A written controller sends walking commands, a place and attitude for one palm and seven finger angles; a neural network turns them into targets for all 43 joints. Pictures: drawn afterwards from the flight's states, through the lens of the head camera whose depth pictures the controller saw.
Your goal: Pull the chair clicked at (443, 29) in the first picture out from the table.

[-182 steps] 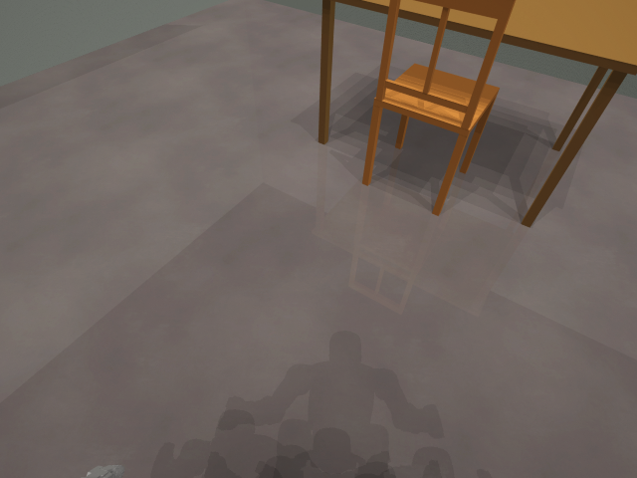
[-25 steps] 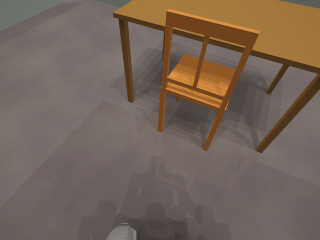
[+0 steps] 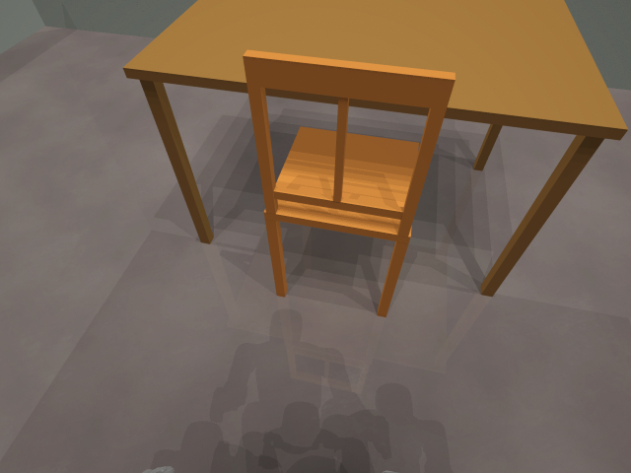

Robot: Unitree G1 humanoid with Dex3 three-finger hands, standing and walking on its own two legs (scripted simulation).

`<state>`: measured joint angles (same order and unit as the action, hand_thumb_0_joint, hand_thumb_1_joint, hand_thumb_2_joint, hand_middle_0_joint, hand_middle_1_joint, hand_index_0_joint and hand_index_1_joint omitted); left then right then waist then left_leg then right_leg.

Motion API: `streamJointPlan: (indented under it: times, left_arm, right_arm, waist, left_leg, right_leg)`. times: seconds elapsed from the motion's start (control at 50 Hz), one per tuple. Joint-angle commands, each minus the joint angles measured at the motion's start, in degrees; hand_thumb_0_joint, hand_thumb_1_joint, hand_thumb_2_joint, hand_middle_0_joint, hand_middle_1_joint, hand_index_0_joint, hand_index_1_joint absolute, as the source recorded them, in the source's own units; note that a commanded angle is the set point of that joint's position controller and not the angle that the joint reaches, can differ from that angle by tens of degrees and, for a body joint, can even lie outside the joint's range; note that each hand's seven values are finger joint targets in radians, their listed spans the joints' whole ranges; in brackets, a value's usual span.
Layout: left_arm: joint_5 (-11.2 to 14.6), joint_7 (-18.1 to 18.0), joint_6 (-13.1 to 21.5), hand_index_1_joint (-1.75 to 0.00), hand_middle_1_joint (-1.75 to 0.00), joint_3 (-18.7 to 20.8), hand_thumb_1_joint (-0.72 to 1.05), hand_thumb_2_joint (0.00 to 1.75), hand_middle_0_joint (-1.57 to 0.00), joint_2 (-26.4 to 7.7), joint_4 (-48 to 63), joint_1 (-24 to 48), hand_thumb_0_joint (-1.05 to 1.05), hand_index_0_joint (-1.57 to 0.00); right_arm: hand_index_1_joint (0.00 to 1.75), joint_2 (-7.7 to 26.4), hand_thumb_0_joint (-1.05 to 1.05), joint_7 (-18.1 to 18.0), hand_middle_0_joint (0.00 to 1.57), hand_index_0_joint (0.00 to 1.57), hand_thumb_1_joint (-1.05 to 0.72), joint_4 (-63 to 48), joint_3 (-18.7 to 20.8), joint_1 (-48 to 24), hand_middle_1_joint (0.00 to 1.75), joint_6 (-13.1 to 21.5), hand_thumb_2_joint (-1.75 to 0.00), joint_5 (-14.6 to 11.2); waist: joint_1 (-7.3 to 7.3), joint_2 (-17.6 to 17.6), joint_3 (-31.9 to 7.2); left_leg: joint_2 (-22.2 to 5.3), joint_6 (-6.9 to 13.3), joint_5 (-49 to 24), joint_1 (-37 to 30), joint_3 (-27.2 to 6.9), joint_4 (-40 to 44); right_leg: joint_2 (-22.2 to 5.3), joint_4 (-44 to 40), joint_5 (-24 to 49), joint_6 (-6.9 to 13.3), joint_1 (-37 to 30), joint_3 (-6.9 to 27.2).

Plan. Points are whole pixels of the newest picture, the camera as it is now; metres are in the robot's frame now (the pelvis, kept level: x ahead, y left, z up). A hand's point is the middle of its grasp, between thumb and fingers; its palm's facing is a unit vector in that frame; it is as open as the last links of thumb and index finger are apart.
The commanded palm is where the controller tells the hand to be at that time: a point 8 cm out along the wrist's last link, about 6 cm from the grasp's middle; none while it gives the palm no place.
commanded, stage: turn to face it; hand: left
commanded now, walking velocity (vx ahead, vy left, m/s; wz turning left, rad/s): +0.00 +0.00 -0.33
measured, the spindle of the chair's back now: (340, 153) +0.76 -0.02 -0.08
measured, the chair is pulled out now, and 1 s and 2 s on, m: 0.00 0.00 0.00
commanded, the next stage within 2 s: take the last steps up to it in 0.30 s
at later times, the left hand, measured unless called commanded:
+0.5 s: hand out of the picture +0.14 +0.20 -0.16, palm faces -0.10 -0.98 -0.16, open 7.3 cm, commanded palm none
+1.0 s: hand out of the picture +0.14 +0.12 -0.17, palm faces -0.19 -0.97 -0.16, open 7.3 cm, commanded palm none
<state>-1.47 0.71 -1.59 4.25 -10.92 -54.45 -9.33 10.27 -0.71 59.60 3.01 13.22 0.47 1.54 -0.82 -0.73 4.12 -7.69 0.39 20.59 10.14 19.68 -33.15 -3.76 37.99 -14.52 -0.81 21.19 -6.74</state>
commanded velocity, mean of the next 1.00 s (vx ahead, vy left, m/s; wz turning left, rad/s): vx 0.18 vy -0.04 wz -0.16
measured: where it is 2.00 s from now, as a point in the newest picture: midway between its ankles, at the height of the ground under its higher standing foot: (355, 456)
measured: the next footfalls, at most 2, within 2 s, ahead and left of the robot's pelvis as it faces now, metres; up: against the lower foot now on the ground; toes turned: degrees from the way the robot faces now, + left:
right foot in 0.02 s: +0.09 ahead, -0.12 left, +0.00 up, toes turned -8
left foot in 0.32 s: +0.09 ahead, +0.13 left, +0.00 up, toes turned +0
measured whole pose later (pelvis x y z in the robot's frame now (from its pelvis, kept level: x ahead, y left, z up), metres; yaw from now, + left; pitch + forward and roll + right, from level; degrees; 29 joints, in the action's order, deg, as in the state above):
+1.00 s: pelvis +0.12 -0.05 +0.01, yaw -13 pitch +0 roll -1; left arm -1.2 -0.2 2.3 2.0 -8.2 -63.2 -19.6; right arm 10.8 0.8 60.1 3.2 13.1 0.1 1.5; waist -0.7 -0.6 2.3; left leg -6.4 -0.7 17.9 28.8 5.9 -49.1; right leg 1.8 20.1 -18.2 2.6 2.0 -6.2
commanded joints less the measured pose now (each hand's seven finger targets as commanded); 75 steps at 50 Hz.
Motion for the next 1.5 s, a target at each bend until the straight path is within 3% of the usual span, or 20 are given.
streamJointPlan:
  times: [0.0,0.06,0.26,0.32,0.34,0.42,0.54,0.66,0.7,0.72,0.74,0.84,1.04,1.06,1.1,1.12,1.18,1.26,1.42,1.48]
  left_arm:
    - [-0.4,-1.41,2.44,-0.3,-0.3,2.16,0.9,0.9,-0.2,-12.85,0.65,-12.41,0.0,-0.2]
    - [0.3,-2.75,1.9,-0.3,-0.3,1.98,0.9,0.9,-0.2,-11.05,1.77,-6.95,0.0,-0.2]
    - [0.65,-1.83,0.07,-0.3,-0.3,1.64,0.9,0.9,-0.2,-9.85,3.22,1.23,0.0,-0.2]
    - [1.04,-1.02,-0.71,-0.3,-0.3,0.52,0.9,0.9,-0.2,-4.19,4.92,0.0,0.0,-0.2]
    - [0.42,-1.15,-1.29,-0.3,-0.3,0.77,0.9,0.9,-0.2,-5.38,5.08,0.67,0.0,-0.2]
    - [0.31,-0.04,-0.59,-0.3,-0.3,0.66,0.9,0.9,-0.2,-3.98,2.02,-1.7,0.0,-0.2]
    - [0.22,1.21,0.3,-0.3,-0.3,-0.25,0.9,0.9,-0.2,-2.98,3.09,4.15,0.0,-0.2]
    - [0.18,1.65,1.64,-0.3,-0.3,-0.05,0.9,0.9,-0.2,-2.83,-0.44,-3.43,0.0,-0.2]
    - [-0.15,0.38,2.63,-0.3,-0.3,1.3,0.9,0.9,-0.2,-9.34,-3.77,-12.43,0.0,-0.2]
    - [0.38,-0.21,2.43,-0.3,-0.3,1.85,0.9,0.9,-0.2,-13.33,-4.85,-16.51,0.0,-0.2]
    - [0.61,-1.02,2.67,-0.3,-0.3,1.66,0.9,0.9,-0.2,-11.34,-5.63,-17.63,0.0,-0.2]
    - [0.13,-1.53,4.7,-0.3,-0.3,-0.61,0.9,0.9,-0.2,-4.71,-4.99,-10.12,0.0,-0.2]
    - [0.51,-1.68,5.04,-0.3,-0.3,-0.77,0.9,0.9,-0.2,-6.05,-8.4,-11.99,0.0,-0.2]
    - [0.78,-1.66,4.95,-0.3,-0.3,-0.84,0.9,0.9,-0.2,-5.21,-8.35,-11.86,0.0,-0.2]
    - [1.65,-0.94,4.86,-0.3,-0.3,-1.37,0.9,0.9,-0.2,-1.16,-6.21,-15.2,0.0,-0.2]
    - [0.75,-1.25,4.53,-0.3,-0.3,-1.15,0.9,0.9,-0.2,-2.56,-5.88,-13.38,0.0,-0.2]
    - [-0.07,-0.45,3.7,-0.3,-0.3,-1.01,0.9,0.9,-0.2,-1.1,-5.41,-9.5,0.0,-0.2]
    - [0.04,-0.63,2.17,-0.3,-0.3,-1.34,0.9,0.9,-0.2,1.52,-6.11,-13.27,0.0,-0.2]
    - [0.01,-1.41,3.02,-0.3,-0.3,-2.17,0.9,0.9,-0.2,0.79,-5.64,-12.04,0.0,-0.2]
    - [0.54,-2.45,4.15,-0.3,-0.3,-1.79,0.9,0.9,-0.2,-7.99,-5.99,-10.51,0.0,-0.2]
  right_arm:
    - [0.3,3.47,0.0,0.08,0.2,0.2,-0.9,-5.98,0.65,1.19,0.3,0.1,-0.9,-0.89]
    - [0.3,5.06,0.0,-1.0,0.2,0.2,-0.9,-6.87,0.36,-1.48,0.3,-1.02,-0.9,-1.01]
    - [0.3,3.71,0.0,-1.12,0.2,0.2,-0.9,-4.08,-0.21,6.74,0.3,-0.95,-0.9,-0.89]
    - [0.3,12.16,0.0,-1.22,0.2,0.2,-0.9,-6.01,1.09,5.98,0.3,-0.4,-0.9,0.14]
    - [0.3,12.19,0.0,-1.45,0.2,0.2,-0.9,-6.37,1.1,4.79,0.3,-0.29,-0.9,0.26]
    - [0.3,8.77,0.0,-1.71,0.2,0.2,-0.9,-6.29,0.2,1.78,0.3,0.42,-0.9,0.36]
    - [0.3,9.74,0.0,-1.3,0.2,0.2,-0.9,-2.62,1.63,9.48,0.3,1.03,-0.9,0.56]
    - [0.3,10.51,0.0,-0.72,0.2,0.2,-0.9,-1.3,2.08,7.39,0.3,0.94,-0.9,0.38]
    - [0.3,5.48,0.0,-0.07,0.2,0.2,-0.9,-2.7,0.81,4.97,0.3,1.24,-0.9,-0.64]
    - [0.3,4.35,0.0,0.31,0.2,0.2,-0.9,-5.71,-0.09,-1.19,0.3,1.04,-0.9,-0.42]
    - [0.3,5.77,0.0,0.27,0.2,0.2,-0.9,-6.25,0.33,-3.7,0.3,0.43,-0.9,-0.11]
    - [0.3,3.05,0.0,1.22,0.2,0.2,-0.9,-2.28,0.59,1.37,0.3,0.72,-0.9,0.25]
    - [0.3,2.57,0.0,1.02,0.2,0.2,-0.9,-1.56,-0.03,2.98,0.3,2.38,-0.9,-0.22]
    - [0.3,4.11,0.0,0.53,0.2,0.2,-0.9,0.28,0.3,9.2,0.3,2.79,-0.9,0.1]
    - [0.3,13.31,0.0,-0.63,0.2,0.2,-0.9,1.93,2.02,18.51,0.3,2.78,-0.9,0.6]
    - [0.3,12.57,0.0,-0.91,0.2,0.2,-0.9,1.45,1.79,15.12,0.3,2.26,-0.9,-0.1]
    - [0.3,5.46,0.0,-1.07,0.2,0.2,-0.9,-1.52,0.3,4.83,0.3,2.89,-0.9,-0.14]
    - [0.3,5.22,0.0,-1.0,0.2,0.2,-0.9,-1.99,0.21,2.18,0.3,3.46,-0.9,-0.4]
    - [0.3,5.15,0.0,-0.68,0.2,0.2,-0.9,-0.33,-0.06,2.26,0.3,1.38,-0.9,-0.31]
    - [0.3,0.73,0.0,-0.43,0.2,0.2,-0.9,0.93,-1.12,6.57,0.3,0.78,-0.9,-1.34]
  waist:
    - [4.67,17.11,-8.58]
    - [3.55,14.29,-9.29]
    - [-1.3,8.25,-7.6]
    - [-0.97,-17.21,-3.04]
    - [-1.12,-17.72,-1.6]
    - [0.37,-8.07,-3.53]
    - [-3.92,-7.31,-2.06]
    - [-0.09,-7.64,-4.64]
    - [4.46,9.6,-6.32]
    - [7.27,16.79,-3.43]
    - [7.4,16.76,-0.8]
    - [0.31,6.34,1.8]
    - [-2.21,4.72,-0.68]
    - [-4.69,1.61,-3.8]
    - [-5.32,-18.28,-11.63]
    - [-4.64,-12.24,-10.41]
    - [-0.71,-3.95,1.05]
    - [2.28,-4.23,-2.89]
    - [3.21,-2.8,-2.76]
    - [0.19,7.93,-6.26]
  left_leg:
    - [0.14,-3.86,12.6,20.65,-3.92,-22.51]
    - [0.39,-3.62,13.15,23.4,-17.44,-32.51]
    - [4.55,-3.33,-6.62,1.31,-13.27,2.77]
    - [-16.14,6.98,-9.38,2.31,-36.81,20.31]
    - [-17.83,9.06,-7.31,6.49,-38.37,22.25]
    - [-9.84,6.67,-16.35,-1.26,-23.52,18.42]
    - [-12.86,8.34,-10.33,-7.24,-23.83,19.66]
    - [-9.74,4.19,-4.88,-0.9,-18.21,12.17]
    - [-1.92,-0.67,7.4,18.89,-8.3,-5.82]
    - [2.67,-1.59,16.64,29.27,-10.12,-18.01]
    - [1.42,-0.53,13.54,30.57,-15.12,-24.49]
    - [0.23,-1.4,-0.19,24.98,-14.91,-24.74]
    - [5.39,1.27,-9.58,5.44,-11.22,-1.31]
    - [5.35,1.79,-12.67,-2.73,-12.8,3.01]
    - [-17.58,12.92,-20.28,-18.33,-44.62,15.57]
    - [-18.43,13.84,-7.62,-12.31,-45.0,19.07]
    - [-13.24,11.46,-0.74,3.13,-35.09,23.06]
    - [-8.33,9.71,-15.47,5.66,-21.64,21.51]
    - [-3.28,4.87,-15.64,4.79,-16.42,10.13]
    - [4.2,-1.78,1.61,4.93,-13.77,3.14]
  right_leg:
    - [-19.27,-15.26,39.76,10.87,-22.65,25.02]
    - [-17.2,-16.27,35.82,15.53,-19.12,23.01]
    - [-6.98,-13.45,14.83,7.72,-5.52,14.67]
    - [4.71,7.35,-15.57,0.19,5.95,4.33]
    - [3.7,16.16,-18.66,0.33,6.01,7.7]
    - [2.35,21.04,-10.25,-0.58,7.44,6.21]
    - [0.91,7.62,-12.52,-0.13,7.22,3.54]
    - [3.89,-13.53,-1.68,1.48,-9.75,-1.26]
    - [-9.44,-22.82,-8.22,6.94,-28.68,15.65]
    - [-17.6,-28.18,-10.94,12.33,-28.48,28.71]
    - [-17.85,-30.2,-14.61,13.94,-23.45,30.22]
    - [-10.54,-26.94,8.6,11.77,-16.17,12.88]
    - [-7.47,-15.58,25.58,9.04,-14.37,6.98]
    - [-5.14,-6.07,25.55,7.66,-12.58,5.62]
    - [6.5,24.69,-18.2,3.39,6.32,0.76]
    - [4.37,32.01,-19.84,4.3,7.91,6.23]
    - [-1.46,31.73,-8.86,2.92,10.36,7.94]
    - [-1.85,17.7,-6.0,1.05,2.01,4.89]
    - [1.06,-11.71,7.8,-0.6,-10.35,0.79]
    - [-15.05,-16.8,37.75,5.78,-13.81,16.19]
